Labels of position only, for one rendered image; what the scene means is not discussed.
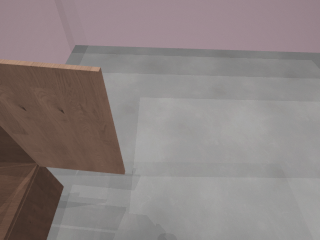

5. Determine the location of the cupboard door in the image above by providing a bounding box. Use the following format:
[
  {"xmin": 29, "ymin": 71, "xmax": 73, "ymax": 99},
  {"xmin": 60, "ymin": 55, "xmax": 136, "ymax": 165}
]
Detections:
[{"xmin": 0, "ymin": 59, "xmax": 125, "ymax": 175}]

